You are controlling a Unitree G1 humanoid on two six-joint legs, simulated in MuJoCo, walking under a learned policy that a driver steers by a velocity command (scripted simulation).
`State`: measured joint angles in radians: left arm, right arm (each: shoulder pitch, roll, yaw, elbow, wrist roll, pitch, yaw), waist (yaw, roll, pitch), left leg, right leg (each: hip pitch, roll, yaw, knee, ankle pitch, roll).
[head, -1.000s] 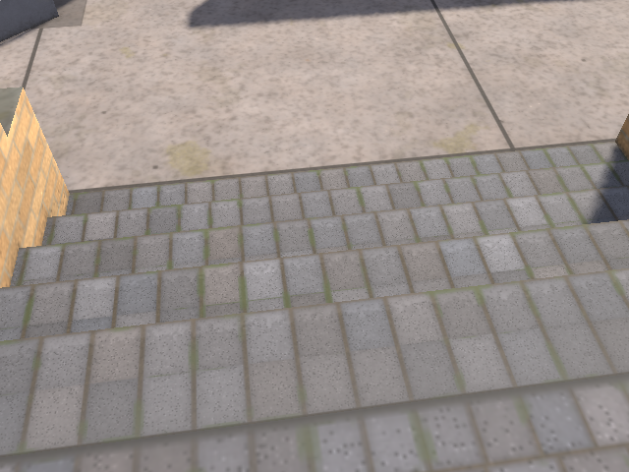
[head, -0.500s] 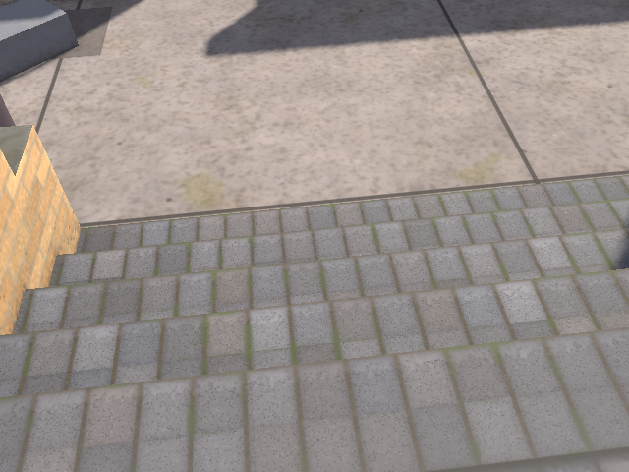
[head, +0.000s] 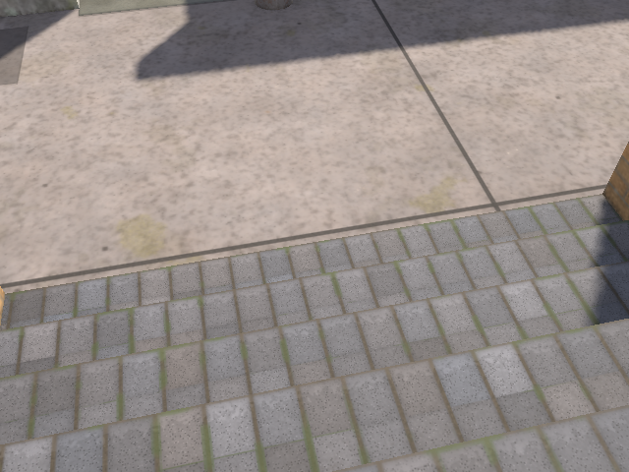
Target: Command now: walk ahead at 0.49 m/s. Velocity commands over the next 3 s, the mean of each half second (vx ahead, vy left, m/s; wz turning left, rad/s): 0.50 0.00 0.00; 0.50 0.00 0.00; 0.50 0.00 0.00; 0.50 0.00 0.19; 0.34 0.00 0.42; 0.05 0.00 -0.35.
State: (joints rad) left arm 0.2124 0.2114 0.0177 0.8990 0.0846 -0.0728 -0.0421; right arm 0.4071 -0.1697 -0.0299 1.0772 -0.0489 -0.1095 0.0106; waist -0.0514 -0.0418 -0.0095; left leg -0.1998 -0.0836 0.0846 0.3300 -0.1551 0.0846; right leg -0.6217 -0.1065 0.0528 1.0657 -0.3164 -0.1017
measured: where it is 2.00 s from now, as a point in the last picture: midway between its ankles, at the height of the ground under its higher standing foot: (291, 329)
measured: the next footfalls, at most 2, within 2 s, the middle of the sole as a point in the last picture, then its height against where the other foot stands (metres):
right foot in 0.26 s outside the picture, level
left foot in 0.98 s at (251, 442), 0.16 m lower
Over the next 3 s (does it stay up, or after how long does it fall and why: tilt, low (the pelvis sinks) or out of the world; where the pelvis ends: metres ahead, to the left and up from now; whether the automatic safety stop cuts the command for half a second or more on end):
stays up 1.45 0.07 -0.64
